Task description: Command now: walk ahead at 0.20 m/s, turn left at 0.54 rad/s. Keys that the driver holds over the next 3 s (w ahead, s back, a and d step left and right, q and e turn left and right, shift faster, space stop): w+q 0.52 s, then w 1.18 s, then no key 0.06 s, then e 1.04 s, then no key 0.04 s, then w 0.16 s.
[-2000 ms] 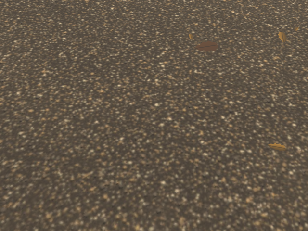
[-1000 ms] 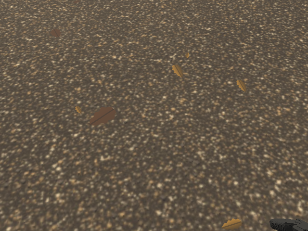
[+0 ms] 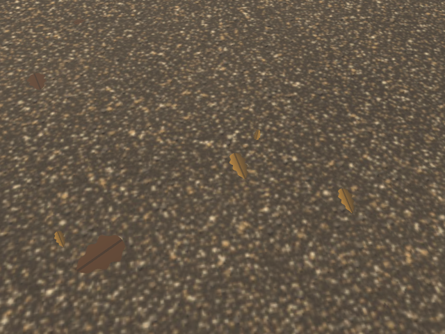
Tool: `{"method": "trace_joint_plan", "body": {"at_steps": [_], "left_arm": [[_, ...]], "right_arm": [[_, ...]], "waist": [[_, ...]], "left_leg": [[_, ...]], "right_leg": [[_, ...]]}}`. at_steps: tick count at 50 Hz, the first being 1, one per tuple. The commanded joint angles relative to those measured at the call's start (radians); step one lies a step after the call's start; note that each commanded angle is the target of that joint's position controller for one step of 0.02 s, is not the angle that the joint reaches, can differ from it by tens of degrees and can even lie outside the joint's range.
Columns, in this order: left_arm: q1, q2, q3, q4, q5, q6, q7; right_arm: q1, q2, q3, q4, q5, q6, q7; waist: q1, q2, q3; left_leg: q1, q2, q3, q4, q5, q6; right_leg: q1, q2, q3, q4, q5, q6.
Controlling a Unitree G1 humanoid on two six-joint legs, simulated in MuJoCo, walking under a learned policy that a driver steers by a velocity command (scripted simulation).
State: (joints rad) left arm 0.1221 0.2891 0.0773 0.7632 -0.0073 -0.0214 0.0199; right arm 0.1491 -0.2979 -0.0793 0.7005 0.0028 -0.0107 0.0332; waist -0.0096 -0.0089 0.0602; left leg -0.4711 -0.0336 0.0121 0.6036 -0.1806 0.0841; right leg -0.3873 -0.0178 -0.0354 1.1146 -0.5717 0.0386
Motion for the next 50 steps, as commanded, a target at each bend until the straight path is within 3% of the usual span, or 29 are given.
{"method": "trace_joint_plan", "body": {"at_steps": [1, 2, 4, 8, 13, 16, 17, 18, 19, 20, 21, 22, 24, 26, 29, 34, 37, 39, 40, 41, 42, 43, 44, 45, 46, 47, 48, 50], "left_arm": [[-0.020, 0.127, 0.031, -0.082, 0.002, -0.015, -0.001], [-0.029, 0.133, 0.036, -0.088, 0.008, -0.014, 0.001], [-0.019, 0.106, 0.032, -0.082, 0.015, -0.025, -0.002], [-0.045, 0.061, 0.015, -0.080, 0.011, -0.046, -0.007], [-0.080, 0.081, 0.016, -0.095, -0.008, -0.070, -0.024], [-0.010, 0.084, 0.023, -0.078, -0.015, -0.090, -0.029], [0.044, 0.095, 0.031, -0.060, -0.014, -0.093, -0.026], [0.155, 0.142, 0.045, -0.037, -0.003, -0.095, -0.017], [0.230, 0.213, 0.054, -0.025, 0.024, -0.088, -0.011], [0.223, 0.245, 0.066, -0.018, 0.037, -0.088, -0.021], [0.174, 0.174, 0.048, -0.036, 0.015, -0.088, -0.019], [0.151, 0.129, 0.035, -0.041, 0.004, -0.085, -0.015], [0.128, 0.109, 0.023, -0.043, 0.011, -0.080, -0.009], [0.148, 0.105, 0.019, -0.033, 0.022, -0.085, -0.007], [0.200, 0.107, 0.016, 0.003, 0.021, -0.086, -0.011], [0.256, 0.146, 0.017, 0.052, -0.007, -0.069, -0.014], [0.298, 0.172, 0.020, 0.085, -0.022, -0.055, -0.019], [0.297, 0.199, 0.025, 0.099, -0.028, -0.046, -0.016], [0.287, 0.207, 0.025, 0.105, -0.031, -0.041, -0.012], [0.288, 0.195, 0.019, 0.105, -0.026, -0.043, -0.007], [0.280, 0.138, -0.005, 0.067, 0.010, -0.053, -0.007], [0.393, 0.022, -0.043, 0.050, 0.010, -0.076, -0.023], [0.288, 0.138, -0.011, 0.055, -0.022, -0.093, -0.029], [0.190, 0.156, -0.004, 0.013, -0.042, -0.099, -0.030], [0.158, 0.136, -0.008, 0.011, -0.030, -0.100, -0.023], [0.158, 0.128, -0.004, 0.014, -0.011, -0.095, -0.020], [0.192, 0.113, -0.005, 0.022, -0.009, -0.083, -0.023], [0.216, 0.076, -0.012, 0.031, -0.008, -0.061, -0.023]], "right_arm": [[0.072, -0.136, -0.037, -0.057, 0.032, -0.013, -0.016], [0.034, -0.130, -0.032, -0.070, 0.019, -0.011, -0.025], [0.027, -0.136, -0.035, -0.090, -0.002, -0.016, -0.043], [0.066, -0.164, -0.048, -0.092, 0.009, -0.020, -0.061], [0.103, -0.171, -0.050, -0.097, 0.017, -0.006, -0.054], [0.080, -0.145, -0.040, -0.107, 0.019, 0.003, -0.052], [0.073, -0.117, -0.031, -0.112, 0.017, 0.004, -0.052], [0.056, -0.056, -0.012, -0.125, 0.015, 0.001, -0.052], [0.067, 0.015, 0.008, -0.148, 0.020, -0.006, -0.052], [0.051, -0.060, -0.005, -0.192, 0.029, -0.021, -0.049], [0.053, -0.119, -0.020, -0.173, 0.024, -0.023, -0.047], [0.067, -0.129, -0.028, -0.149, 0.017, -0.021, -0.042], [0.056, -0.107, -0.027, -0.145, 0.014, -0.024, -0.032], [0.032, -0.072, -0.018, -0.155, 0.019, -0.027, -0.023], [-0.009, -0.036, -0.004, -0.169, 0.018, -0.029, -0.022], [-0.160, 0.005, 0.022, -0.209, 0.017, -0.046, 0.008], [-0.207, -0.007, 0.022, -0.229, 0.024, -0.053, 0.024], [-0.153, -0.050, 0.003, -0.221, 0.019, -0.055, 0.025], [-0.033, -0.084, -0.017, -0.189, 0.016, -0.054, 0.020], [0.123, -0.131, -0.041, -0.141, 0.014, -0.048, 0.008], [0.311, -0.213, -0.063, -0.104, 0.004, -0.035, -0.015], [0.293, -0.260, -0.056, -0.096, 0.000, -0.038, -0.012], [0.292, -0.164, -0.035, -0.094, 0.000, -0.042, -0.008], [0.229, -0.137, -0.022, -0.085, 0.003, -0.048, -0.008], [0.165, -0.115, -0.014, -0.082, 0.006, -0.052, -0.007], [0.116, -0.090, -0.007, -0.083, 0.000, -0.056, -0.003], [0.090, -0.073, -0.003, -0.083, -0.008, -0.062, -0.002], [0.073, -0.071, -0.006, -0.066, -0.002, -0.077, -0.002]], "waist": [[-0.020, 0.070, -0.182], [0.004, 0.100, -0.143], [0.012, 0.122, -0.144], [-0.010, 0.130, -0.152], [-0.032, 0.160, -0.129], [0.023, 0.154, -0.119], [0.053, 0.135, -0.121], [0.098, 0.060, -0.149], [0.092, -0.142, -0.164], [0.066, -0.240, -0.082], [0.061, -0.181, -0.021], [0.054, -0.148, -0.005], [0.046, -0.122, -0.001], [0.055, -0.106, -0.014], [0.070, -0.084, -0.013], [0.110, -0.083, 0.031], [0.107, -0.097, 0.047], [0.047, -0.130, -0.006], [-0.033, -0.131, -0.085], [-0.110, -0.118, -0.181], [-0.171, 0.030, -0.343], [-0.068, 0.281, -0.503], [-0.123, 0.164, -0.454], [-0.104, 0.148, -0.277], [-0.066, 0.070, -0.191], [-0.028, 0.067, -0.135], [0.009, 0.090, -0.123], [0.040, 0.088, -0.103]], "left_leg": [[0.371, 0.277, -0.508, -0.345, -0.301, 0.194], [0.278, 0.247, -0.486, -0.380, -0.347, 0.175], [0.229, 0.206, -0.438, -0.403, -0.288, 0.163], [0.209, 0.170, -0.389, -0.379, -0.227, 0.155], [0.180, 0.171, -0.462, -0.346, -0.315, 0.147], [0.112, 0.138, -0.489, -0.284, -0.384, 0.114], [0.048, 0.104, -0.469, -0.225, -0.406, 0.085], [-0.089, 0.047, -0.396, -0.040, -0.446, 0.031], [-0.276, -0.076, -0.197, 0.258, -0.423, -0.025], [-0.441, -0.007, -0.178, 0.407, -0.394, -0.031], [-0.483, 0.039, -0.183, 0.485, -0.317, -0.044], [-0.482, 0.049, -0.173, 0.518, -0.243, -0.057], [-0.448, 0.084, -0.159, 0.532, -0.121, -0.074], [-0.410, 0.092, -0.130, 0.541, -0.022, -0.091], [-0.376, 0.085, -0.122, 0.428, 0.063, -0.105], [-0.255, 0.087, -0.012, 0.116, 0.162, -0.093], [-0.190, 0.068, 0.024, 0.006, 0.090, -0.053], [-0.043, 0.019, 0.055, -0.050, 0.031, -0.007], [0.136, -0.011, 0.076, -0.098, 0.069, 0.027], [0.392, -0.007, 0.059, -0.103, 0.124, 0.058], [0.742, 0.211, -0.199, -0.040, 0.186, 0.119], [0.961, 0.438, -0.694, -0.179, -0.008, 0.276], [0.892, 0.408, -0.691, -0.248, -0.073, 0.240], [0.746, 0.366, -0.523, -0.270, 0.006, 0.201], [0.594, 0.320, -0.414, -0.295, 0.103, 0.180], [0.476, 0.282, -0.335, -0.327, 0.172, 0.171], [0.399, 0.260, -0.292, -0.365, 0.189, 0.168], [0.321, 0.252, -0.246, -0.427, 0.206, 0.185]], "right_leg": [[-0.331, -0.044, 0.124, 0.049, 0.099, -0.033], [-0.271, -0.047, 0.120, -0.018, 0.149, -0.037], [-0.203, -0.026, 0.103, -0.119, 0.224, -0.031], [-0.127, 0.008, 0.095, -0.346, 0.302, 0.002], [-0.043, 0.042, 0.095, -0.508, 0.312, 0.001], [0.126, 0.044, 0.084, -0.648, 0.365, -0.029], [0.230, 0.019, 0.090, -0.692, 0.366, -0.043], [0.392, -0.116, 0.217, -0.742, 0.278, -0.086], [0.510, -0.307, 0.509, -0.856, 0.019, -0.169], [0.448, -0.416, 0.745, -0.920, -0.182, -0.259], [0.425, -0.380, 0.672, -0.920, -0.194, -0.256], [0.416, -0.323, 0.558, -0.913, -0.095, -0.219], [0.377, -0.267, 0.386, -0.928, 0.133, -0.182], [0.348, -0.233, 0.252, -0.944, 0.318, -0.177], [0.339, -0.214, 0.151, -0.954, 0.480, -0.197], [0.345, -0.216, 0.052, -0.963, 0.573, -0.198], [0.410, -0.256, 0.047, -0.936, 0.690, -0.196], [0.452, -0.263, 0.021, -0.831, 1.026, -0.177], [0.442, -0.244, -0.019, -0.694, 1.209, -0.157], [0.335, -0.210, -0.052, -0.507, 1.212, -0.128], [0.069, -0.154, -0.068, -0.166, 0.793, -0.093], [-0.245, 0.017, 0.048, 0.136, -0.009, -0.051], [-0.333, -0.026, 0.148, 0.219, 0.003, -0.061], [-0.392, -0.064, 0.112, 0.212, 0.090, -0.069], [-0.362, -0.102, 0.095, 0.156, 0.179, -0.065], [-0.318, -0.123, 0.091, 0.103, 0.230, -0.056], [-0.255, -0.142, 0.102, 0.080, 0.271, -0.050], [-0.219, -0.147, 0.094, 0.032, 0.300, -0.031]]}}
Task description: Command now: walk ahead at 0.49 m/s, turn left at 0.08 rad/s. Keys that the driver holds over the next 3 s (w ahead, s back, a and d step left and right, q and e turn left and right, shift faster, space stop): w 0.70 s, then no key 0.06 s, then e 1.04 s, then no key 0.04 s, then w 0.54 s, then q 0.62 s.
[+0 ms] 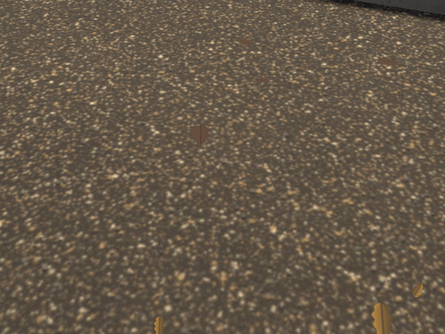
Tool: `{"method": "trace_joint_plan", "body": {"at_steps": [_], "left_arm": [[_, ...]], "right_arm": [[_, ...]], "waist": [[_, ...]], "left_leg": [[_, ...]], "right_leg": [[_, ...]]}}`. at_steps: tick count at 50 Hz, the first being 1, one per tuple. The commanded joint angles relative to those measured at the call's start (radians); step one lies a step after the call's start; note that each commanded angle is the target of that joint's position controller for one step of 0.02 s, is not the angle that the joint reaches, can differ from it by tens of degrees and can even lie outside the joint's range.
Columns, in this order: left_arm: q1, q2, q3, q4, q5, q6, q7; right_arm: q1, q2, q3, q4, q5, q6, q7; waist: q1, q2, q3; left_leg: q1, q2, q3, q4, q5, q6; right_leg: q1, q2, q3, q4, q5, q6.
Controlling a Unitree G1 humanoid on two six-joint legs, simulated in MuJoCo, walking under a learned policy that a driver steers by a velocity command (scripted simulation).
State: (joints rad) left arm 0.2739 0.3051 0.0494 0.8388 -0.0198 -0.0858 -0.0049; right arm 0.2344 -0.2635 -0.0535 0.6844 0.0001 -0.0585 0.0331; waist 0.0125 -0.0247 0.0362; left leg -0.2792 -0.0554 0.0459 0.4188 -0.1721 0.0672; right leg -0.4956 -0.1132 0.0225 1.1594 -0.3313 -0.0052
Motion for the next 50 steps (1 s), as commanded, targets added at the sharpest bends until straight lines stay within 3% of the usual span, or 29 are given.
{"method": "trace_joint_plan", "body": {"at_steps": [1, 4, 7, 9, 12, 15, 16, 17, 18, 19, 20, 21, 22, 23, 25, 27, 33, 35, 38, 40, 42, 43, 44, 45, 46, 47, 48, 49, 50], "left_arm": [[0.045, 0.053, 0.015, -0.052, 0.008, 0.012, 0.003], [-0.065, 0.043, 0.008, -0.089, 0.021, 0.014, 0.002], [-0.182, 0.025, -0.005, -0.116, 0.016, 0.000, -0.014], [-0.246, 0.030, -0.008, -0.135, 0.009, -0.006, -0.025], [-0.298, 0.055, -0.003, -0.164, 0.007, -0.008, -0.040], [-0.241, 0.088, 0.011, -0.159, 0.010, -0.012, -0.046], [-0.138, 0.115, 0.028, -0.130, 0.012, -0.012, -0.041], [0.025, 0.167, 0.052, -0.086, 0.015, -0.010, -0.031], [0.142, 0.275, 0.075, -0.073, 0.033, -0.007, -0.025], [0.186, 0.230, 0.066, -0.055, 0.012, -0.002, -0.031], [0.132, 0.171, 0.044, -0.065, 0.004, -0.003, -0.030], [0.060, 0.142, 0.035, -0.080, 0.010, -0.002, -0.027], [-0.003, 0.119, 0.027, -0.086, 0.021, -0.002, -0.026], [-0.041, 0.090, 0.018, -0.091, 0.031, -0.008, -0.027], [-0.064, 0.077, 0.016, -0.089, 0.032, -0.017, -0.028], [-0.052, 0.097, 0.021, -0.073, 0.026, -0.026, -0.024], [0.023, 0.131, 0.030, -0.028, 0.013, -0.013, -0.001], [0.064, 0.142, 0.032, -0.007, 0.008, -0.007, 0.001], [0.098, 0.139, 0.030, 0.022, 0.011, 0.017, 0.007], [0.102, 0.144, 0.033, 0.034, 0.008, 0.032, 0.013], [0.050, 0.153, 0.036, 0.023, 0.002, 0.041, 0.019], [0.055, 0.125, 0.026, 0.010, 0.011, 0.037, 0.020], [0.120, 0.048, 0.000, -0.013, 0.035, 0.025, 0.014], [0.223, 0.027, -0.011, 0.006, 0.013, 0.022, 0.012], [0.182, 0.141, 0.023, 0.010, -0.011, 0.029, 0.011], [0.092, 0.145, 0.031, -0.020, -0.026, 0.042, 0.016], [0.058, 0.122, 0.031, -0.024, -0.017, 0.062, 0.025], [0.062, 0.112, 0.038, -0.023, -0.008, 0.090, 0.036], [0.086, 0.087, 0.037, -0.025, -0.005, 0.115, 0.043]], "right_arm": [[-0.012, -0.115, -0.034, -0.038, 0.003, -0.036, -0.003], [0.018, -0.136, -0.040, -0.005, 0.002, -0.040, -0.015], [0.053, -0.158, -0.044, 0.019, 0.006, -0.033, -0.026], [0.099, -0.181, -0.050, 0.044, 0.015, -0.029, -0.028], [0.133, -0.193, -0.055, 0.078, 0.024, -0.017, -0.032], [0.126, -0.208, -0.061, 0.096, 0.024, 0.000, -0.039], [0.112, -0.205, -0.058, 0.097, 0.021, 0.008, -0.042], [0.123, -0.170, -0.042, 0.092, 0.010, 0.013, -0.047], [0.247, -0.072, -0.009, 0.065, -0.001, -0.001, -0.041], [0.251, -0.056, 0.000, 0.080, 0.007, -0.020, -0.036], [0.159, -0.156, -0.025, 0.061, 0.034, -0.035, -0.030], [0.068, -0.165, -0.025, 0.033, 0.045, -0.041, -0.029], [0.024, -0.156, -0.024, 0.024, 0.030, -0.041, -0.033], [0.029, -0.150, -0.029, 0.027, 0.017, -0.033, -0.037], [0.079, -0.117, -0.026, 0.049, 0.014, -0.012, -0.038], [0.062, -0.099, -0.022, 0.046, 0.008, 0.000, -0.041], [-0.133, -0.063, -0.007, 0.004, 0.005, -0.014, -0.030], [-0.199, -0.056, -0.002, -0.012, 0.011, -0.020, -0.021], [-0.258, -0.056, -0.001, -0.034, 0.005, -0.034, -0.002], [-0.244, -0.079, -0.010, -0.036, -0.003, -0.043, 0.007], [-0.096, -0.126, -0.031, 0.011, -0.017, -0.051, 0.000], [0.001, -0.186, -0.048, 0.035, -0.030, -0.056, -0.009], [0.095, -0.255, -0.058, 0.038, -0.056, -0.049, -0.022], [0.109, -0.224, -0.050, 0.031, -0.035, -0.025, -0.025], [0.084, -0.181, -0.039, 0.015, -0.017, -0.004, -0.027], [0.012, -0.155, -0.031, 0.008, -0.010, 0.007, -0.034], [-0.050, -0.127, -0.022, 0.015, -0.007, 0.011, -0.038], [-0.105, -0.102, -0.015, 0.017, -0.011, 0.012, -0.039], [-0.145, -0.113, -0.020, 0.022, -0.023, 0.012, -0.038]], "waist": [[0.024, 0.098, -0.055], [0.004, 0.079, -0.004], [-0.039, 0.073, 0.024], [-0.066, 0.072, 0.033], [-0.070, 0.073, 0.044], [-0.025, 0.100, -0.001], [0.034, 0.098, -0.067], [0.099, 0.073, -0.187], [0.074, -0.129, -0.366], [0.090, -0.264, -0.458], [0.103, -0.165, -0.323], [0.087, -0.098, -0.204], [0.057, -0.040, -0.114], [0.020, -0.054, -0.085], [-0.018, -0.072, -0.078], [-0.026, -0.054, -0.053], [0.033, -0.027, 0.000], [0.062, -0.025, 0.018], [0.075, -0.029, 0.030], [0.051, -0.053, 0.001], [-0.039, -0.063, -0.080], [-0.074, -0.015, -0.175], [-0.073, 0.160, -0.339], [-0.066, 0.322, -0.515], [-0.090, 0.199, -0.488], [-0.071, 0.160, -0.351], [-0.044, 0.119, -0.236], [-0.010, 0.127, -0.174], [0.018, 0.163, -0.134]], "left_leg": [[0.103, 0.273, -0.253, -0.263, 0.218, 0.204], [0.091, 0.252, -0.180, -0.290, 0.241, 0.192], [0.081, 0.220, -0.113, -0.298, 0.207, 0.155], [0.116, 0.240, -0.116, -0.295, 0.158, 0.147], [0.239, 0.292, -0.135, -0.244, 0.172, 0.129], [0.326, 0.308, -0.136, -0.133, 0.379, 0.096], [0.320, 0.270, -0.104, 0.001, 0.539, 0.073], [0.222, 0.213, -0.059, 0.221, 0.518, 0.038], [-0.146, 0.089, -0.016, 0.625, 0.165, -0.034], [-0.357, -0.021, -0.119, 0.831, -0.395, -0.061], [-0.471, 0.045, -0.178, 0.914, -0.374, -0.043], [-0.493, 0.098, -0.143, 0.890, -0.288, -0.028], [-0.468, 0.139, -0.121, 0.827, -0.210, -0.027], [-0.405, 0.175, -0.131, 0.762, -0.153, -0.027], [-0.320, 0.190, -0.127, 0.714, -0.105, -0.039], [-0.339, 0.198, -0.117, 0.651, -0.054, -0.059], [-0.370, 0.176, -0.080, 0.292, 0.247, -0.087], [-0.353, 0.157, -0.061, 0.208, 0.285, -0.086], [-0.325, 0.117, -0.047, 0.112, 0.279, -0.068], [-0.267, 0.093, -0.062, 0.071, 0.232, -0.043], [-0.067, 0.056, -0.043, -0.003, 0.281, -0.007], [0.148, 0.124, -0.078, 0.017, 0.577, 0.026], [0.538, 0.377, -0.304, 0.135, 0.974, 0.142], [0.690, 0.541, -0.511, 0.129, 1.035, 0.272], [0.584, 0.492, -0.455, 0.081, 0.836, 0.245], [0.463, 0.446, -0.363, 0.035, 0.647, 0.208], [0.307, 0.401, -0.293, -0.025, 0.509, 0.185], [0.163, 0.372, -0.235, -0.080, 0.374, 0.165], [0.035, 0.349, -0.184, -0.134, 0.290, 0.160]], "right_leg": [[-0.127, -0.054, 0.033, -0.046, 0.084, 0.023], [-0.183, -0.053, 0.030, -0.222, 0.247, 0.042], [-0.127, -0.013, -0.002, -0.449, 0.422, 0.032], [-0.103, 0.010, -0.010, -0.528, 0.463, 0.024], [-0.133, 0.022, 0.009, -0.605, 0.403, -0.010], [-0.034, 0.061, -0.024, -0.642, 0.278, -0.052], [0.112, 0.098, -0.061, -0.662, 0.267, -0.077], [0.364, 0.070, -0.035, -0.630, 0.298, -0.113], [0.780, -0.190, 0.357, -0.619, 0.215, -0.261], [0.896, -0.274, 0.728, -0.824, 0.006, -0.335], [0.810, -0.251, 0.651, -0.864, -0.124, -0.281], [0.669, -0.217, 0.519, -0.877, -0.100, -0.244], [0.518, -0.183, 0.417, -0.903, -0.005, -0.232], [0.419, -0.151, 0.351, -0.928, 0.081, -0.221], [0.332, -0.116, 0.270, -0.979, 0.170, -0.225], [0.304, -0.112, 0.207, -1.016, 0.251, -0.241], [0.356, -0.064, 0.061, -1.044, 0.345, -0.200], [0.385, -0.070, 0.048, -1.040, 0.328, -0.196], [0.460, -0.084, 0.033, -0.952, 0.518, -0.179], [0.502, -0.096, 0.066, -0.863, 0.623, -0.153], [0.501, -0.057, 0.075, -0.705, 0.753, -0.111], [0.415, 0.007, 0.048, -0.550, 0.656, -0.068], [0.106, 0.108, 0.012, -0.222, 0.195, -0.001], [-0.056, 0.185, 0.056, 0.048, -0.406, 0.038], [-0.087, 0.135, 0.123, 0.131, -0.388, 0.043], [-0.157, 0.096, 0.078, 0.137, -0.327, 0.047], [-0.158, 0.062, 0.054, 0.090, -0.265, 0.061], [-0.100, 0.032, 0.050, 0.040, -0.217, 0.069], [-0.019, 0.035, 0.025, 0.015, -0.170, 0.079]]}}
Over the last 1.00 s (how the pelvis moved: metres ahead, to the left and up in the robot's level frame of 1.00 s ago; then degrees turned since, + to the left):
0.38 0.11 0.02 26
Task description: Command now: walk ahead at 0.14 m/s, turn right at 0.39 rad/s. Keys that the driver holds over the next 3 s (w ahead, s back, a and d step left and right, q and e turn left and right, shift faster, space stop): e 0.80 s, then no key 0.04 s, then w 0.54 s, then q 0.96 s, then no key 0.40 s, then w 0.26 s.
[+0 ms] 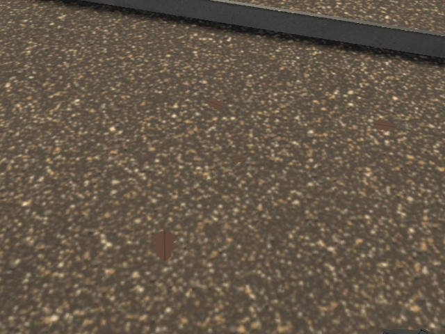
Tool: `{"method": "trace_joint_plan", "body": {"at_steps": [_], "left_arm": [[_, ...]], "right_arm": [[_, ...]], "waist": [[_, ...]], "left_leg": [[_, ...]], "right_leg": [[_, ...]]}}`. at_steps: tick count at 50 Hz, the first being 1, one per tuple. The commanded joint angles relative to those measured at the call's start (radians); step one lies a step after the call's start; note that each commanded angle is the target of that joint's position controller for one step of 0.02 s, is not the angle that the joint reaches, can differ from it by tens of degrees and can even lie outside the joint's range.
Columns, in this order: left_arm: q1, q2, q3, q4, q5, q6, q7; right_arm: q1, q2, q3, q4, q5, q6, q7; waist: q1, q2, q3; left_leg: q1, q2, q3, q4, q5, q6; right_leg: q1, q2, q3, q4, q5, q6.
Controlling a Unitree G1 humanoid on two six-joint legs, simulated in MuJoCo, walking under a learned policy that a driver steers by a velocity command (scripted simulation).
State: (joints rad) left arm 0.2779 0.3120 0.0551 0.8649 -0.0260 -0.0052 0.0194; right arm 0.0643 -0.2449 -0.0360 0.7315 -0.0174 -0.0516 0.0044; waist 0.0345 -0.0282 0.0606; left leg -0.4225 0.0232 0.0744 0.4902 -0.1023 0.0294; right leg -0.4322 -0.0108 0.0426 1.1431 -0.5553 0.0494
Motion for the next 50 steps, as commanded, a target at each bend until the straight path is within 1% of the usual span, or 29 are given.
{"method": "trace_joint_plan", "body": {"at_steps": [1, 3, 5, 8, 10, 13, 14, 15, 16, 17, 18, 19, 20, 21, 23, 28, 34, 36, 37, 38, 39, 40, 41, 42, 43, 44, 45, 47, 50], "left_arm": [[0.094, 0.064, 0.031, -0.057, 0.006, 0.049, 0.024], [0.081, 0.056, 0.035, -0.081, 0.013, 0.060, 0.028], [0.038, 0.052, 0.035, -0.107, 0.018, 0.059, 0.020], [-0.021, 0.058, 0.036, -0.142, 0.017, 0.059, 0.002], [-0.047, 0.071, 0.042, -0.164, 0.017, 0.064, -0.009], [-0.030, 0.071, 0.051, -0.173, 0.019, 0.068, -0.024], [-0.007, 0.080, 0.059, -0.166, 0.024, 0.066, -0.024], [0.023, 0.125, 0.075, -0.163, 0.029, 0.063, -0.016], [0.034, 0.251, 0.102, -0.185, 0.027, 0.060, 0.006], [0.035, 0.265, 0.097, -0.208, 0.056, 0.040, -0.001], [0.022, 0.231, 0.090, -0.208, 0.063, 0.016, -0.009], [-0.028, 0.211, 0.086, -0.213, 0.047, 0.000, -0.006], [-0.075, 0.175, 0.076, -0.224, 0.028, -0.002, -0.001], [-0.105, 0.156, 0.068, -0.231, 0.017, 0.000, 0.006], [-0.101, 0.141, 0.059, -0.241, 0.024, 0.005, 0.016], [-0.080, 0.166, 0.070, -0.251, 0.018, 0.018, 0.029], [-0.117, 0.175, 0.074, -0.270, 0.019, 0.033, 0.015], [-0.136, 0.172, 0.072, -0.277, 0.013, 0.039, 0.014], [-0.155, 0.169, 0.070, -0.282, 0.007, 0.043, 0.015], [-0.169, 0.163, 0.067, -0.287, 0.001, 0.048, 0.019], [-0.145, 0.129, 0.057, -0.291, 0.005, 0.049, 0.021], [-0.079, 0.077, 0.046, -0.298, 0.009, 0.044, 0.017], [-0.091, 0.154, 0.068, -0.302, 0.020, 0.033, 0.016], [-0.075, 0.203, 0.086, -0.282, 0.019, 0.031, 0.014], [-0.062, 0.194, 0.088, -0.260, 0.017, 0.036, 0.014], [-0.064, 0.161, 0.079, -0.250, 0.021, 0.042, 0.015], [-0.076, 0.128, 0.067, -0.254, 0.021, 0.043, 0.010], [-0.121, 0.094, 0.050, -0.269, 0.010, 0.029, -0.002], [-0.182, 0.064, 0.030, -0.281, 0.016, -0.001, -0.008]], "right_arm": [[-0.002, -0.136, -0.041, -0.023, -0.013, 0.003, -0.010], [-0.025, -0.148, -0.047, -0.013, -0.015, -0.002, -0.017], [-0.035, -0.160, -0.053, -0.001, -0.007, 0.001, -0.029], [-0.035, -0.184, -0.060, 0.017, 0.002, 0.020, -0.040], [-0.024, -0.199, -0.065, 0.030, 0.011, 0.034, -0.039], [-0.034, -0.213, -0.072, 0.047, 0.035, 0.053, -0.036], [-0.013, -0.197, -0.070, 0.060, 0.042, 0.058, -0.035], [0.039, -0.159, -0.063, 0.084, 0.036, 0.064, -0.031], [0.051, -0.104, -0.049, 0.056, -0.010, 0.064, -0.023], [-0.056, -0.127, -0.054, 0.015, -0.010, 0.060, -0.031], [-0.088, -0.153, -0.064, 0.012, 0.009, 0.060, -0.035], [-0.067, -0.153, -0.068, 0.024, 0.022, 0.062, -0.040], [-0.043, -0.159, -0.073, 0.047, 0.017, 0.064, -0.049], [-0.037, -0.169, -0.078, 0.050, 0.009, 0.064, -0.054], [-0.025, -0.157, -0.079, 0.054, 0.014, 0.058, -0.050], [-0.057, -0.126, -0.065, 0.047, 0.021, 0.051, -0.042], [-0.034, -0.150, -0.067, 0.049, 0.029, 0.036, -0.022], [-0.005, -0.156, -0.069, 0.052, 0.031, 0.027, -0.013], [0.027, -0.157, -0.071, 0.060, 0.031, 0.022, -0.009], [0.069, -0.166, -0.075, 0.072, 0.028, 0.018, -0.005], [0.102, -0.218, -0.089, 0.078, 0.015, 0.020, -0.009], [0.067, -0.301, -0.103, 0.066, 0.001, 0.033, -0.019], [0.069, -0.265, -0.093, 0.056, -0.024, 0.032, -0.017], [0.025, -0.218, -0.077, 0.035, -0.018, 0.028, -0.020], [-0.001, -0.186, -0.070, 0.034, -0.001, 0.029, -0.024], [0.006, -0.170, -0.064, 0.036, 0.018, 0.029, -0.027], [0.031, -0.167, -0.059, 0.047, 0.029, 0.028, -0.030], [0.094, -0.178, -0.059, 0.066, 0.029, 0.027, -0.035], [0.138, -0.207, -0.063, 0.080, 0.028, 0.014, -0.033]], "waist": [[0.009, 0.181, -0.141], [0.016, 0.176, -0.137], [0.006, 0.154, -0.153], [-0.013, 0.146, -0.159], [-0.022, 0.144, -0.150], [0.004, 0.138, -0.137], [0.011, 0.116, -0.136], [0.008, 0.012, -0.117], [-0.038, -0.299, -0.107], [0.020, -0.277, -0.131], [0.024, -0.162, -0.147], [-0.008, -0.116, -0.139], [-0.026, -0.078, -0.145], [-0.039, -0.088, -0.146], [-0.047, -0.092, -0.175], [-0.020, -0.101, -0.168], [-0.013, -0.131, -0.152], [-0.026, -0.136, -0.161], [-0.049, -0.132, -0.165], [-0.073, -0.119, -0.166], [-0.064, -0.037, -0.184], [0.008, 0.240, -0.167], [-0.025, 0.287, -0.148], [-0.012, 0.197, -0.130], [-0.001, 0.159, -0.123], [-0.014, 0.158, -0.107], [-0.033, 0.178, -0.084], [-0.071, 0.203, -0.056], [-0.105, 0.198, -0.045]], "left_leg": [[0.114, 0.265, -0.177, -0.241, 0.176, 0.206], [0.093, 0.274, -0.124, -0.266, 0.157, 0.218], [0.120, 0.283, -0.083, -0.268, 0.144, 0.215], [0.157, 0.301, -0.046, -0.267, 0.097, 0.207], [0.195, 0.318, -0.039, -0.248, 0.070, 0.194], [0.229, 0.315, -0.013, -0.163, 0.036, 0.139], [0.214, 0.284, 0.012, -0.099, -0.016, 0.096], [0.154, 0.218, 0.070, 0.047, -0.108, 0.022], [-0.102, 0.065, 0.166, 0.358, -0.431, -0.088], [-0.236, -0.029, -0.006, 0.573, -0.586, -0.108], [-0.261, -0.014, -0.090, 0.659, -0.532, -0.089], [-0.273, 0.003, -0.116, 0.663, -0.438, -0.074], [-0.271, 0.016, -0.130, 0.646, -0.375, -0.071], [-0.246, 0.016, -0.134, 0.639, -0.329, -0.076], [-0.201, -0.007, -0.134, 0.632, -0.269, -0.085], [-0.153, -0.030, -0.153, 0.380, -0.230, -0.112], [-0.008, -0.058, -0.163, 0.197, -0.262, -0.104], [0.043, -0.064, -0.162, 0.100, -0.242, -0.090], [0.100, -0.065, -0.153, 0.002, -0.181, -0.079], [0.188, -0.049, -0.144, -0.121, -0.062, -0.062], [0.312, 0.076, -0.233, -0.161, 0.018, -0.016], [0.397, 0.282, -0.457, -0.171, 0.227, 0.107], [0.328, 0.396, -0.591, -0.194, 0.295, 0.251], [0.301, 0.367, -0.522, -0.183, 0.277, 0.254], [0.303, 0.291, -0.431, -0.188, 0.119, 0.203], [0.325, 0.240, -0.391, -0.210, -0.092, 0.166], [0.337, 0.223, -0.386, -0.240, -0.224, 0.163], [0.356, 0.201, -0.367, -0.294, -0.360, 0.163], [0.369, 0.208, -0.334, -0.319, -0.324, 0.162]], "right_leg": [[-0.043, -0.064, -0.013, 0.010, 0.087, 0.029], [-0.028, -0.075, -0.020, -0.060, 0.148, 0.025], [-0.013, -0.091, -0.022, -0.157, 0.222, 0.012], [0.025, -0.090, -0.047, -0.268, 0.270, -0.005], [0.038, -0.081, -0.066, -0.329, 0.250, -0.019], [0.120, -0.050, -0.111, -0.513, 0.291, -0.063], [0.180, -0.024, -0.117, -0.596, 0.347, -0.089], [0.248, -0.049, -0.030, -0.718, 0.500, -0.132], [0.376, -0.288, 0.309, -0.769, 0.856, -0.250], [0.341, -0.373, 0.473, -0.814, 0.841, -0.406], [0.339, -0.332, 0.410, -0.826, 0.776, -0.391], [0.340, -0.284, 0.339, -0.816, 0.730, -0.334], [0.339, -0.254, 0.298, -0.806, 0.698, -0.287], [0.318, -0.238, 0.276, -0.803, 0.714, -0.271], [0.317, -0.210, 0.257, -0.798, 0.758, -0.272], [0.343, -0.187, 0.296, -0.787, 0.659, -0.275], [0.275, -0.166, 0.405, -0.766, 0.624, -0.278], [0.285, -0.152, 0.443, -0.738, 0.663, -0.265], [0.275, -0.131, 0.444, -0.714, 0.665, -0.244], [0.238, -0.098, 0.429, -0.686, 0.614, -0.208], [0.137, -0.041, 0.374, -0.595, 0.441, -0.156], [-0.062, 0.128, 0.175, -0.395, 0.057, -0.091], [-0.142, 0.131, 0.124, -0.170, -0.112, -0.042], [-0.137, 0.091, 0.145, -0.039, -0.052, -0.024], [-0.148, 0.075, 0.130, -0.005, 0.027, -0.013], [-0.186, 0.064, 0.121, 0.000, 0.095, -0.004], [-0.220, 0.057, 0.114, -0.004, 0.141, 0.003], [-0.231, 0.050, 0.062, -0.093, 0.180, 0.006], [-0.165, 0.006, -0.004, -0.295, 0.199, 0.006]]}}
Over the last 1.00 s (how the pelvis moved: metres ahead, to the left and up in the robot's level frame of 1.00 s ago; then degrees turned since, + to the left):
0.53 -0.03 -0.01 -5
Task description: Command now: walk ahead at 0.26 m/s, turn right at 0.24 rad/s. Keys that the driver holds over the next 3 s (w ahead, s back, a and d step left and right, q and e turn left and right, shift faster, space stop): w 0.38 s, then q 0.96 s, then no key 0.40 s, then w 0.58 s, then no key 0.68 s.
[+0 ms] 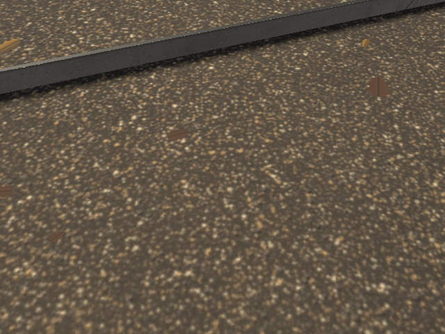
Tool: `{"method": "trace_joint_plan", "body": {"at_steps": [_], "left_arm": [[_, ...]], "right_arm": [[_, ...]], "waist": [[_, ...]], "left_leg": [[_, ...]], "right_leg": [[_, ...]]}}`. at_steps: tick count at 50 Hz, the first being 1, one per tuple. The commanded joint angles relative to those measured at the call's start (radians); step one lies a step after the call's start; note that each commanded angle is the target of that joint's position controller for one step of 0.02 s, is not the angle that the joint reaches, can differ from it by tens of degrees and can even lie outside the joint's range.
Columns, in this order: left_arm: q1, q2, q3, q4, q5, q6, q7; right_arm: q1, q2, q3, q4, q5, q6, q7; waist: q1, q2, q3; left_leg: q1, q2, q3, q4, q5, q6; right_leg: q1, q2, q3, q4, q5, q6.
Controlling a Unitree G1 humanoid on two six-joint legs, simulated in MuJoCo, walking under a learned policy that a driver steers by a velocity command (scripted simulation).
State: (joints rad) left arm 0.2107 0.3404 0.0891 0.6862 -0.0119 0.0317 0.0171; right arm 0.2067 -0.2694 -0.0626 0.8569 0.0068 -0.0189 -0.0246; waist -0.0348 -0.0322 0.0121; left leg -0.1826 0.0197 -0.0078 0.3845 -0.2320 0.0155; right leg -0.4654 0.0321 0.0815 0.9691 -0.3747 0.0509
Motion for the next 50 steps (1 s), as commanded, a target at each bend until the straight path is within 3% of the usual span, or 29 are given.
{"method": "trace_joint_plan", "body": {"at_steps": [1, 4, 6, 7, 8, 9, 10, 11, 12, 13, 14, 17, 19, 22, 24, 26, 28, 29, 30, 31, 32, 33, 34, 35, 37, 39, 42, 46, 50], "left_arm": [[-0.127, 0.023, -0.011, -0.104, 0.004, -0.048, -0.009], [-0.112, 0.031, -0.014, -0.094, -0.006, -0.068, -0.017], [-0.039, 0.036, -0.009, -0.062, -0.012, -0.075, -0.019], [0.019, 0.045, -0.002, -0.038, -0.014, -0.074, -0.017], [0.107, 0.062, 0.008, -0.014, -0.020, -0.071, -0.009], [0.233, 0.118, 0.022, 0.003, -0.012, -0.070, 0.002], [0.286, 0.248, 0.053, 0.008, 0.000, -0.070, -0.006], [0.259, 0.164, 0.032, 0.005, 0.007, -0.087, -0.016], [0.210, 0.107, 0.011, -0.004, 0.011, -0.100, -0.020], [0.168, 0.080, 0.002, -0.014, 0.012, -0.109, -0.023], [0.137, 0.065, -0.004, -0.015, 0.006, -0.109, -0.025], [0.125, 0.070, -0.003, -0.016, 0.011, -0.110, -0.018], [0.138, 0.078, 0.000, -0.004, 0.008, -0.110, -0.014], [0.148, 0.096, 0.004, 0.019, 0.016, -0.108, -0.003], [0.176, 0.105, 0.007, 0.045, 0.014, -0.108, 0.000], [0.151, 0.112, 0.011, 0.054, 0.009, -0.105, 0.006], [0.114, 0.131, 0.019, 0.045, 0.005, -0.092, 0.019], [0.098, 0.128, 0.018, 0.036, 0.007, -0.080, 0.026], [0.125, 0.116, 0.011, 0.026, 0.015, -0.076, 0.031], [0.241, 0.039, -0.013, -0.003, 0.053, -0.083, 0.027], [0.324, -0.001, -0.038, 0.004, 0.039, -0.094, 0.013], [0.246, 0.097, -0.015, 0.008, 0.005, -0.097, 0.001], [0.151, 0.110, -0.011, -0.021, -0.011, -0.092, 0.004], [0.106, 0.107, -0.010, -0.024, 0.001, -0.081, 0.016], [0.102, 0.110, -0.003, -0.040, 0.019, -0.054, 0.032], [0.128, 0.070, -0.011, -0.041, 0.029, -0.047, 0.040], [0.098, 0.052, -0.018, -0.053, 0.035, -0.047, 0.046], [0.020, 0.045, -0.020, -0.081, 0.024, -0.047, 0.037], [0.003, 0.051, -0.014, -0.093, 0.011, -0.073, 0.019]], "right_arm": [[0.001, -0.196, -0.039, -0.043, 0.007, -0.022, -0.002], [0.029, -0.230, -0.046, -0.031, 0.017, -0.028, 0.013], [0.020, -0.228, -0.043, -0.027, 0.032, -0.025, 0.025], [0.026, -0.202, -0.033, -0.024, 0.030, -0.027, 0.030], [0.018, -0.152, -0.016, -0.023, 0.020, -0.033, 0.036], [-0.020, -0.067, 0.013, -0.048, -0.003, -0.043, 0.047], [-0.044, -0.060, 0.015, -0.110, 0.007, -0.069, 0.044], [-0.078, -0.158, -0.011, -0.111, 0.028, -0.080, 0.040], [-0.070, -0.181, -0.020, -0.104, 0.041, -0.085, 0.047], [-0.056, -0.166, -0.019, -0.086, 0.035, -0.086, 0.049], [-0.060, -0.161, -0.019, -0.084, 0.019, -0.086, 0.052], [-0.079, -0.112, -0.008, -0.084, 0.006, -0.080, 0.065], [-0.123, -0.090, 0.003, -0.102, 0.001, -0.076, 0.066], [-0.201, -0.056, 0.022, -0.129, 0.001, -0.075, 0.075], [-0.224, -0.063, 0.023, -0.146, 0.005, -0.073, 0.085], [-0.208, -0.093, 0.013, -0.153, 0.008, -0.068, 0.094], [-0.124, -0.147, -0.011, -0.141, -0.003, -0.067, 0.098], [-0.016, -0.178, -0.031, -0.111, -0.006, -0.066, 0.095], [0.056, -0.221, -0.049, -0.104, -0.006, -0.062, 0.082], [0.097, -0.319, -0.065, -0.126, -0.016, -0.053, 0.067], [0.079, -0.296, -0.050, -0.156, -0.013, -0.049, 0.068], [0.039, -0.245, -0.046, -0.179, -0.003, -0.037, 0.067], [-0.017, -0.206, -0.036, -0.186, 0.006, -0.030, 0.062], [-0.057, -0.179, -0.027, -0.191, 0.008, -0.023, 0.056], [-0.104, -0.179, -0.029, -0.205, -0.013, -0.013, 0.046], [-0.120, -0.186, -0.037, -0.212, -0.020, -0.010, 0.039], [-0.106, -0.207, -0.049, -0.215, -0.007, 0.001, 0.022], [-0.113, -0.207, -0.053, -0.228, 0.004, 0.032, 0.004], [-0.086, -0.202, -0.054, -0.233, 0.007, 0.050, 0.004]], "waist": [[-0.041, 0.204, 0.008], [-0.035, 0.207, 0.026], [0.016, 0.181, 0.027], [0.046, 0.161, 0.009], [0.093, 0.140, -0.029], [0.146, -0.024, -0.095], [0.145, -0.264, -0.109], [0.149, -0.156, -0.038], [0.118, -0.139, 0.026], [0.097, -0.118, 0.046], [0.082, -0.099, 0.074], [0.063, -0.070, 0.068], [0.069, -0.052, 0.067], [0.089, -0.062, 0.081], [0.092, -0.062, 0.068], [0.065, -0.069, 0.049], [0.012, -0.082, -0.017], [-0.040, -0.067, -0.082], [-0.070, -0.010, -0.142], [-0.001, 0.238, -0.271], [0.018, 0.300, -0.470], [-0.026, 0.160, -0.429], [-0.018, 0.105, -0.277], [0.004, 0.031, -0.168], [0.053, 0.083, -0.093], [0.073, 0.125, -0.095], [0.060, 0.115, -0.144], [0.033, 0.147, -0.127], [0.020, 0.180, -0.123]], "left_leg": [[0.104, 0.212, -0.233, -0.216, -0.167, 0.176], [0.010, 0.217, -0.199, -0.210, -0.134, 0.185], [-0.068, 0.213, -0.182, -0.171, -0.141, 0.175], [-0.122, 0.199, -0.168, -0.127, -0.129, 0.157], [-0.197, 0.169, -0.129, -0.036, -0.116, 0.118], [-0.332, 0.077, -0.017, 0.271, -0.143, 0.046], [-0.584, -0.023, 0.051, 0.525, -0.306, 0.010], [-0.673, 0.035, -0.028, 0.694, -0.338, 0.018], [-0.707, 0.073, -0.050, 0.732, -0.238, 0.040], [-0.693, 0.093, -0.044, 0.726, -0.156, 0.044], [-0.689, 0.107, -0.044, 0.687, -0.096, 0.037], [-0.622, 0.107, -0.014, 0.589, 0.060, -0.002], [-0.576, 0.090, 0.002, 0.457, 0.148, -0.030], [-0.416, 0.036, 0.050, 0.255, 0.295, -0.036], [-0.344, 0.015, 0.044, 0.201, 0.353, -0.017], [-0.315, 0.003, 0.017, 0.170, 0.328, 0.017], [-0.229, -0.042, 0.036, 0.166, 0.253, 0.046], [-0.104, -0.079, 0.059, 0.141, 0.257, 0.064], [0.059, -0.052, 0.013, 0.106, 0.411, 0.092], [0.385, 0.204, -0.323, 0.197, 0.779, 0.228], [0.543, 0.377, -0.710, 0.077, 0.720, 0.411], [0.442, 0.316, -0.624, 0.017, 0.488, 0.367], [0.296, 0.265, -0.508, -0.015, 0.323, 0.316], [0.133, 0.226, -0.439, -0.054, 0.243, 0.280], [-0.107, 0.165, -0.380, -0.109, 0.182, 0.256], [-0.187, 0.129, -0.324, -0.111, 0.271, 0.258], [-0.169, 0.120, -0.328, -0.083, 0.274, 0.252], [-0.184, 0.083, -0.380, -0.086, -0.015, 0.211], [-0.119, 0.085, -0.461, -0.023, 0.035, 0.188]], "right_leg": [[-0.081, -0.046, -0.065, -0.191, 0.018, 0.000], [0.091, -0.033, -0.114, -0.364, 0.018, -0.026], [0.251, -0.015, -0.141, -0.518, 0.143, -0.058], [0.364, -0.006, -0.141, -0.555, 0.157, -0.075], [0.506, -0.036, -0.093, -0.564, 0.149, -0.097], [0.666, -0.215, 0.147, -0.631, 0.081, -0.152], [0.722, -0.419, 0.521, -0.737, -0.103, -0.305], [0.655, -0.429, 0.572, -0.773, -0.221, -0.352], [0.614, -0.381, 0.483, -0.786, -0.235, -0.322], [0.576, -0.333, 0.397, -0.803, -0.163, -0.299], [0.543, -0.309, 0.333, -0.818, -0.048, -0.283], [0.478, -0.253, 0.177, -0.852, 0.234, -0.264], [0.440, -0.227, 0.098, -0.858, 0.318, -0.260], [0.349, -0.191, -0.040, -0.839, 0.527, -0.225], [0.356, -0.212, -0.067, -0.816, 0.576, -0.211], [0.411, -0.241, -0.090, -0.759, 0.656, -0.187], [0.475, -0.241, -0.108, -0.612, 0.859, -0.153], [0.468, -0.209, -0.135, -0.447, 0.928, -0.125], [0.377, -0.156, -0.166, -0.235, 0.824, -0.074], [0.064, -0.039, -0.180, 0.160, 0.167, -0.003], [-0.120, 0.079, -0.020, 0.428, -0.336, 0.024], [-0.150, 0.011, 0.063, 0.476, -0.264, 0.006], [-0.196, -0.025, 0.029, 0.428, -0.187, -0.008], [-0.190, -0.061, 0.013, 0.360, -0.128, -0.007], [-0.065, -0.087, 0.017, 0.237, -0.063, -0.007], [-0.012, -0.072, -0.005, 0.137, -0.045, 0.005], [-0.011, -0.060, 0.003, 0.015, 0.018, 0.030], [0.012, -0.038, 0.017, -0.136, 0.096, 0.040], [0.083, -0.008, 0.012, -0.332, 0.074, 0.020]]}}
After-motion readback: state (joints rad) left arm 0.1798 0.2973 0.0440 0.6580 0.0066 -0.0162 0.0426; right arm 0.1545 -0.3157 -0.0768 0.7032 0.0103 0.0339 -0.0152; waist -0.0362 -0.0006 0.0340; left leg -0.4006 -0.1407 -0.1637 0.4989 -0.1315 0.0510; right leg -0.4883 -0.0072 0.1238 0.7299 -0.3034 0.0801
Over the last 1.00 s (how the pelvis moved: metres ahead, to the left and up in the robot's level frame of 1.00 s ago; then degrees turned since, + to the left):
0.09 -0.02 0.02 -32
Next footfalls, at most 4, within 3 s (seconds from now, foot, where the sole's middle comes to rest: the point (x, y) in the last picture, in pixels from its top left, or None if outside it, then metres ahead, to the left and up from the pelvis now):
0.18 right None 0.08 -0.15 -0.78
0.60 left None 0.40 0.07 -0.78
1.06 right None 0.45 -0.14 -0.78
1.44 left None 0.31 0.09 -0.78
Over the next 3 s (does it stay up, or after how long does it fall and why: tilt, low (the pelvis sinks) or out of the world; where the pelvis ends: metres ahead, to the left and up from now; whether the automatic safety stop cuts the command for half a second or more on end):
stays up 0.62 0.21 -0.01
